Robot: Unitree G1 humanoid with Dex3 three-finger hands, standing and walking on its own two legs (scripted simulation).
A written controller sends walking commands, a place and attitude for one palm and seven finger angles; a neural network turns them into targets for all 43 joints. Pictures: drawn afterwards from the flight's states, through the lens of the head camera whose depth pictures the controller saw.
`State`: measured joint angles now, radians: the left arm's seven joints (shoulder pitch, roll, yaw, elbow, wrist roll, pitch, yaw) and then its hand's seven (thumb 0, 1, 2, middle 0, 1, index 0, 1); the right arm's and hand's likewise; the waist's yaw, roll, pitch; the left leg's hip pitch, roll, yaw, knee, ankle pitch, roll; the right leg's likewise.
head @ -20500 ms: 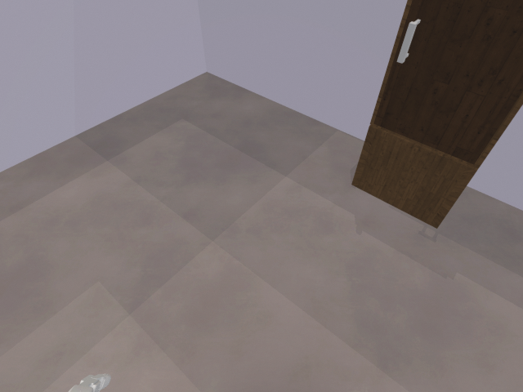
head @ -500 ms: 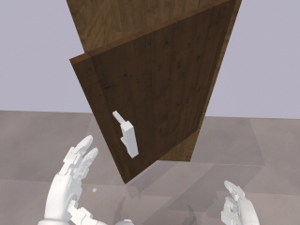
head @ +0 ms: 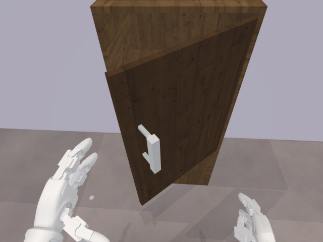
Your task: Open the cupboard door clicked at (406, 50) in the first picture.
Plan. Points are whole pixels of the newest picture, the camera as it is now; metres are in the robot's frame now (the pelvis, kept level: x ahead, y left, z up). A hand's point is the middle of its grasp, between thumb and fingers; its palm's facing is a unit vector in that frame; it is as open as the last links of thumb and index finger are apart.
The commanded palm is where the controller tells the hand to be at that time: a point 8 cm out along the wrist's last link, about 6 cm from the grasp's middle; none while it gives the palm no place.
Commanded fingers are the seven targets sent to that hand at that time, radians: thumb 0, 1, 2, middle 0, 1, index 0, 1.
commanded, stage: draw the hand back to the body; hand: left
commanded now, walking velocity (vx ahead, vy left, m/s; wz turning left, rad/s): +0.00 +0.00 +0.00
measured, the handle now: (149, 149) +0.33 +0.06 +0.07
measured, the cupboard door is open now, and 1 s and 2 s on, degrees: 41 41 41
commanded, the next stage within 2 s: step back with the hand held close in 1.14 s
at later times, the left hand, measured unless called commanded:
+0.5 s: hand (44, 168) +0.21 +0.23 +0.17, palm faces +0.32 -0.86 -0.39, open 12.3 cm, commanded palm +0.16 +0.28 +0.19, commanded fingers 0.00 0.48 0.72 -0.19 -0.30 -0.19 -0.30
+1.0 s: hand (31, 150) +0.22 +0.25 +0.20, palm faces +0.42 -0.81 -0.41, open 7.6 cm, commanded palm +0.17 +0.30 +0.22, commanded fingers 0.00 0.90 0.90 -0.20 -0.30 -0.20 -0.30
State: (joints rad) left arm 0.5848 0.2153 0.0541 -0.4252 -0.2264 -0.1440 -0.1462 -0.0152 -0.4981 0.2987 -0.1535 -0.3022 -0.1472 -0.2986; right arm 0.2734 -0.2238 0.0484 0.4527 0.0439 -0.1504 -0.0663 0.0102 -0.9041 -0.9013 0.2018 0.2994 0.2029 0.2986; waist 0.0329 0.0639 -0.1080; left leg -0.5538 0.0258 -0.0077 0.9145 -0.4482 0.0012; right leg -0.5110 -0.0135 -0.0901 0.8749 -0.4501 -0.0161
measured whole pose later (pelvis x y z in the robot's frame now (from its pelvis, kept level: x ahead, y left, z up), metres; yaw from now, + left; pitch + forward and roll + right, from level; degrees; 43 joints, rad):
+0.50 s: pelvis +0.02 +0.01 +0.04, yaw -1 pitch -2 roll -1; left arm 0.55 0.32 0.19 -0.46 -0.04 -0.05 0.13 -0.01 0.15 0.58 -0.18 -0.30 -0.18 -0.30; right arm 0.24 -0.22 0.06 0.59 0.01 -0.14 -0.11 0.01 -0.90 -0.90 0.20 0.30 0.20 0.30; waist 0.06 0.06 -0.01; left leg -0.22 0.01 0.03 0.57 -0.32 0.02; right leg -0.19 -0.02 -0.05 0.54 -0.31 0.01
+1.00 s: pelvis +0.03 +0.00 +0.05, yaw -2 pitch -4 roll +0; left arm 0.47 0.32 0.31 -0.40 -0.05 -0.06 0.11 0.01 0.86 0.88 -0.21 -0.30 -0.20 -0.30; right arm 0.18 -0.23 0.02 0.64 0.00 -0.10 -0.08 0.01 -0.90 -0.90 0.20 0.30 0.20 0.30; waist 0.08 0.07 0.03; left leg -0.09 0.02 0.04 0.41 -0.26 0.00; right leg -0.07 0.00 -0.05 0.39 -0.26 -0.01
